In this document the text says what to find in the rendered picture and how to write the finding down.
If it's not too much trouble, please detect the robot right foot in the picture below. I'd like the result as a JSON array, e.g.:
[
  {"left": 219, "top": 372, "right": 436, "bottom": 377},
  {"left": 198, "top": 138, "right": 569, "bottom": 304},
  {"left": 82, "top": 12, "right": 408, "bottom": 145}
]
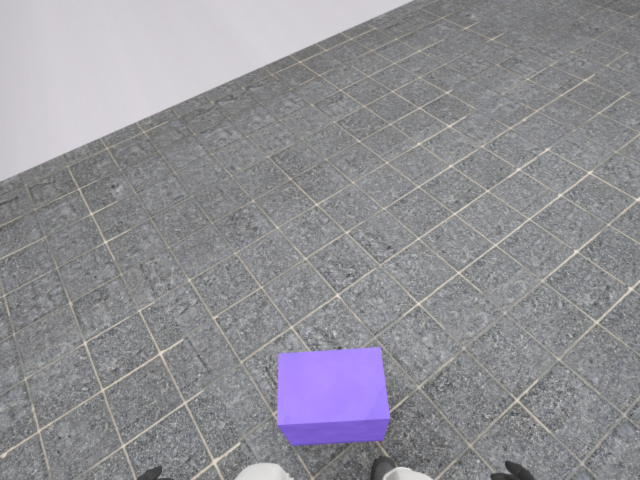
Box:
[{"left": 370, "top": 456, "right": 396, "bottom": 480}]

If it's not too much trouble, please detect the carton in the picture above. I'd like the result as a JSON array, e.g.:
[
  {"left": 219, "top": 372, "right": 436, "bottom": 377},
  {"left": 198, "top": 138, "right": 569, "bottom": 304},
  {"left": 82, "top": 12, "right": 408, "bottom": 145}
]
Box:
[{"left": 277, "top": 347, "right": 390, "bottom": 446}]

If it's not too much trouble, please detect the robot right shin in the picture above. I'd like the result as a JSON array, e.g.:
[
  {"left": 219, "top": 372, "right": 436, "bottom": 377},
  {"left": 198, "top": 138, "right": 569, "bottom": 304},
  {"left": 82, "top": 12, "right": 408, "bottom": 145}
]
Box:
[{"left": 383, "top": 467, "right": 412, "bottom": 479}]

